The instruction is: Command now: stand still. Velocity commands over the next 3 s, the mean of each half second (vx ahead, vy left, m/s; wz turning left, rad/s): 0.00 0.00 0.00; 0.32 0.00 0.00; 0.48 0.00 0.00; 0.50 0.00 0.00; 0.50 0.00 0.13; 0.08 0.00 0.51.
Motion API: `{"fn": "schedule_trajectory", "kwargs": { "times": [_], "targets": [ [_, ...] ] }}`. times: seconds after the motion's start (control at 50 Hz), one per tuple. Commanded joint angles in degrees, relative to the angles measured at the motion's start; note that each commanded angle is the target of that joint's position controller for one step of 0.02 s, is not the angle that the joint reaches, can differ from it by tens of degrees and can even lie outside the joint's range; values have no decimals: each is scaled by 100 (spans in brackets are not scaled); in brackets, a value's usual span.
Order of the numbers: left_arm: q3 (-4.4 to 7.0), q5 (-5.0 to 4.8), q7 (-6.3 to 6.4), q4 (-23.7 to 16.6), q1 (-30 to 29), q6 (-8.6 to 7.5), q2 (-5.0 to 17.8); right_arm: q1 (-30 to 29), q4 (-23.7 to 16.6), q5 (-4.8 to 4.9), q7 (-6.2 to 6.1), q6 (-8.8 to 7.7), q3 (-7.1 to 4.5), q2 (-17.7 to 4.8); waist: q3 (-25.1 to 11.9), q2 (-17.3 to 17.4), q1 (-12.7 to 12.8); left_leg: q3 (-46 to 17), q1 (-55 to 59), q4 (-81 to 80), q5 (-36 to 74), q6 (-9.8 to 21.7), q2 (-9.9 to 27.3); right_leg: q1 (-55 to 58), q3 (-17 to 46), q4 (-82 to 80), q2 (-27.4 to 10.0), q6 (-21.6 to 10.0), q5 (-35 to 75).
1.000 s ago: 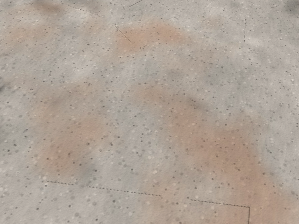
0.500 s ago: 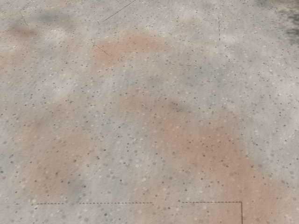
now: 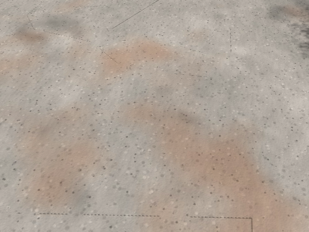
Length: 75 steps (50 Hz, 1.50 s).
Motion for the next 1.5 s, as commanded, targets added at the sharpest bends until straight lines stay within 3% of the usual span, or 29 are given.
{"fn": "schedule_trajectory", "kwargs": {
  "times": [0.02, 0.46, 0.5, 0.54, 0.6, 0.62, 0.66, 0.7, 0.72, 0.74, 0.76, 0.78, 0.82, 0.86, 0.96, 1.06, 1.1, 1.12, 1.14, 1.16, 1.18, 1.2, 1.22, 1.24, 1.26, 1.3, 1.38, 1.42, 1.5],
  "targets": [
    [118, -8, 39, -122, -27, -66, 601, 24, -121, 4, -20, -45, -131, -679, -165, 7, -27, -173, -188, -555, 894, 121, 170, 169, 176, -401, -179, -88, 1111],
    [8, -36, 91, 803, 127, -52, 460, 362, 386, 12, -68, -28, -58, -546, -37, 16, -4, -105, -238, -666, 837, 144, 58, 125, 51, -503, -142, -47, 959],
    [5, -76, 102, 917, 269, -37, 420, 525, 470, 60, -91, 0, -84, -585, -87, 112, -9, -77, -285, -709, -802, 271, -40, 13, -187, -320, 87, -113, -598],
    [19, -99, 105, 843, 158, -88, 457, 565, 399, 112, -111, -10, -146, -757, 402, 314, -64, -554, -660, -973, -2572, 576, 234, -693, -233, -17, 160, -251, -1987],
    [-52, -141, -14, 693, -36, -366, 131, 976, 442, 185, -71, -180, -295, -1124, 608, 1081, -171, -2313, -422, -1826, -3277, 1281, 1466, -1368, -448, 1247, 91, -285, -1043],
    [-47, -165, -65, 667, -77, -437, 154, 934, 401, 185, -59, -220, -309, -1112, 680, 1037, -139, -2625, -597, -1975, -3136, 1424, 1689, -1352, -312, 1483, -67, -368, -978],
    [-53, -225, -131, 740, 223, -534, 92, 483, 210, 215, -11, -263, -291, -1032, 714, 963, 184, -2188, -943, -1813, -2607, 1250, 1526, -736, -355, 706, -138, -567, -1119],
    [52, -182, -128, 1152, 1119, -558, 272, 17, -8, 242, 27, -262, -249, -843, 512, 508, 564, -1056, -1705, -838, -1450, 775, 718, 959, -277, -402, -7, -551, -241],
    [174, -158, -107, 1327, 1864, -571, 681, -105, -120, 192, 57, -318, -150, -473, 174, -636, 760, -128, -2379, 920, -698, 402, 82, 1761, 1232, -1089, -914, -835, -818],
    [303, -156, -191, 1392, 2474, -625, 1329, -192, -385, 191, 27, -439, -126, -346, -9, -1875, 876, 183, -3357, 2506, -1299, 231, -395, 2249, 3513, -1925, -2091, -1602, -1246],
    [160, -62, -207, 1305, 2114, -718, 922, -229, -397, 286, 42, -514, -182, -561, 217, -1113, 624, -368, -3835, 3597, -1460, 320, -94, 2061, 3850, -1952, -2332, -1786, -1281],
    [75, -78, -213, 1160, 1744, -782, 611, -75, -341, 345, 105, -572, -180, -550, 423, -718, 418, -515, -4130, 3983, -927, 449, 145, 2032, 3231, -1888, -2138, -1616, -983],
    [3, -103, -263, 1008, 1372, -780, 489, -126, -295, 246, 166, -645, -241, -624, 435, -382, 263, -360, -4213, 3741, -3, 534, 469, 1982, 2112, -1949, -1736, -1223, 62],
    [-95, -57, -237, 1023, 1521, -682, 232, -259, -340, 184, 251, -628, -269, -549, 300, -505, 258, -132, -3808, 3277, 431, 431, 568, 1810, 1248, -2000, -1377, -1025, 1324],
    [-64, -21, -50, 908, 1621, -573, 621, -1416, -829, 163, 321, -533, -85, -118, 527, -451, 434, 340, -2901, 1227, 1444, 108, 273, 834, 391, -2354, -1060, -1046, 1732],
    [43, -162, -27, 990, 1787, -581, 769, -1795, -1107, 218, 398, -521, -120, -439, 646, -575, 283, 231, -2386, 247, 1711, 383, 158, 1292, 237, -2316, -1438, -966, 2126],
    [103, -122, -29, 937, 1620, -525, 889, -1336, -1046, 204, 411, -544, -241, -685, 198, -685, -69, 322, -1669, 210, 1483, 585, -51, 1660, 96, -1610, -1516, -826, 3863],
    [121, -82, -32, 903, 1522, -470, 915, -661, -863, 208, 388, -533, -354, -860, -261, -747, -436, 436, -817, 277, 1345, 713, -238, 1637, -50, -786, -1412, -729, 4835],
    [94, -39, -38, 841, 1459, -425, 850, 309, -561, 234, 346, -498, -490, -1069, -837, -686, -878, 447, 467, 269, 1323, 866, -288, 1182, -207, 388, -1165, -571, 5010],
    [-2, 67, -54, 691, 1549, -419, 610, 1293, -355, 168, 279, -455, -599, -1472, -1594, 72, -1101, -976, 2210, 321, 841, 1206, 865, -225, -354, 2289, -795, -420, 3055],
    [-229, -33, -132, 705, 2329, -552, -340, 1542, -231, 76, 350, -455, -597, -1664, -2513, 1748, -545, -4034, 3543, -849, -943, 2120, 2133, -2032, 67, 4242, 355, -142, -1421],
    [-95, -203, -162, 668, 1784, -721, 264, 1194, -267, 109, 370, -495, -448, -1123, -1903, 1177, -677, -4409, 3009, -1513, -1372, 1836, 1949, -2628, 717, 4963, 119, -302, -1592],
    [6, -344, -171, 439, 1186, -815, 604, 625, -357, 122, 366, -546, -380, -897, -993, 874, -520, -3494, 2132, -1576, -926, 1599, 1839, -2994, 528, 5060, -167, -422, -1086],
    [18, -313, -119, 374, 904, -850, 648, 111, -471, 93, 383, -599, -334, -782, -636, 239, -306, -2739, 1206, -1688, -39, 1494, 1667, -2685, 424, 4794, -498, -454, -484],
    [76, -223, -70, 368, 802, -820, 630, -139, -493, 25, 413, -636, -301, -643, -428, 102, -116, -2128, 508, -1796, 629, 1421, 1454, -2371, 363, 4493, -703, -446, -148],
    [91, -181, -54, 385, 1038, -667, 407, -190, -402, -27, 434, -666, -242, -444, -399, 359, 165, -1500, -66, -2068, 940, 1393, 1160, -1851, 388, 4091, -909, -436, 75],
    [137, -100, -24, 74, 338, -532, 431, 288, -187, 5, 283, -667, -282, -736, 39, 245, 130, -1039, -267, -2441, 1223, 1520, 1115, -2525, 237, 3126, -1047, -201, 644],
    [146, -60, -44, -102, -146, -553, 438, 544, -129, 10, 196, -624, -291, -806, 112, 180, 2, -898, -21, -2465, 1428, 1464, 1081, -2902, 196, 2397, -1026, -97, 1271],
    [69, -89, -144, -342, -998, -627, 293, 984, -40, 74, 118, -566, -291, -887, 163, 212, -280, -429, 210, -2444, 1681, 1231, 865, -2628, -103, 932, -735, -70, 2274]
  ]
}}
